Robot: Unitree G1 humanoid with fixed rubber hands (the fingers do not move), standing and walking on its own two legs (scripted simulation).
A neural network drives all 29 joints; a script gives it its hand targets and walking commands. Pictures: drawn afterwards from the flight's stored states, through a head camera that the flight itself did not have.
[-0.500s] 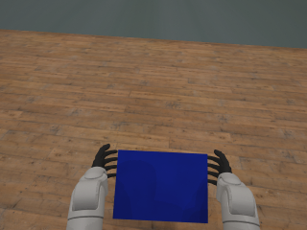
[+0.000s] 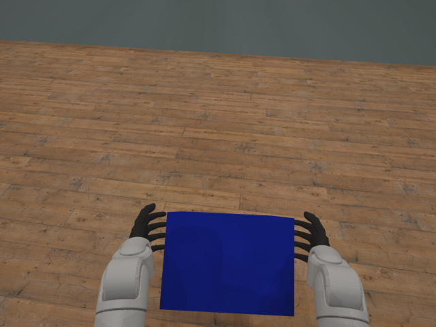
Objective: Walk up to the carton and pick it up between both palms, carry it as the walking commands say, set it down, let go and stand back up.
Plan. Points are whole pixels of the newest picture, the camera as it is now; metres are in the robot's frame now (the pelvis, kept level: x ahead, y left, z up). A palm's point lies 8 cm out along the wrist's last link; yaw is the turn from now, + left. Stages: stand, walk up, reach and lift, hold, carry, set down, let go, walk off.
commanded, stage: carry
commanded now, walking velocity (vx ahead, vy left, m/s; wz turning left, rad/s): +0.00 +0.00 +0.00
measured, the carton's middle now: (227, 252) +0.32 +0.00 -0.07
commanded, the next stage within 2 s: hold in 0.42 s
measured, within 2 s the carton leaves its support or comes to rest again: neither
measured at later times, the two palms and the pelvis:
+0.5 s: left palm (140, 244) +0.28 +0.16 +0.04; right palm (316, 255) +0.27 -0.16 +0.03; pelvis +0.00 +0.01 +0.00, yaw -1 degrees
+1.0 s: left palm (128, 259) +0.25 +0.17 +0.03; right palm (313, 270) +0.24 -0.15 +0.03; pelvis -0.05 +0.02 +0.01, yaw -5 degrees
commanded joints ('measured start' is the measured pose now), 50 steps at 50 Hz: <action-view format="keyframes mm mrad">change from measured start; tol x16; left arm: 1 -474 -772 -591 -182 -303 -63 -242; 9 -352 -806 -527 17 -236 -75 -245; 11 -486 -800 -652 -268 -361 -69 -236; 12 -600 -766 -586 -151 -299 -59 -237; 23 -307 -783 -494 -82 -226 -144 -280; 33 -508 -767 -550 -109 -253 -138 -321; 40 -460 -795 -384 230 -116 -166 -315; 50 -1023 -989 -358 396 -146 -302 -351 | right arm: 1 -519 769 650 -156 317 -77 273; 11 -513 794 668 -235 362 -82 268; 16 -372 721 524 77 207 -54 271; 27 -526 780 660 -117 267 -207 316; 37 -546 875 593 126 214 -205 286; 50 -1110 857 340 536 106 -388 463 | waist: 1 6 -69 -350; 25 68 -66 -332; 30 72 18 -111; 36 50 -13 -272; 43 21 -20 -25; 50 60 104 -226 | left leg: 1 189 93 -45 -13 291 20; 21 226 82 -47 -16 309 32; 22 344 -167 -145 -98 344 48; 25 501 -158 -180 -95 602 51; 40 399 -168 -168 -207 217 34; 50 203 -103 -200 -233 -397 24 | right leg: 1 88 -112 60 -60 357 11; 13 35 -94 57 -94 194 2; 25 113 109 171 -126 588 0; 31 109 115 175 -222 303 -14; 36 206 110 196 -213 421 28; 42 53 96 199 -266 34 -29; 50 42 137 165 -71 -94 -37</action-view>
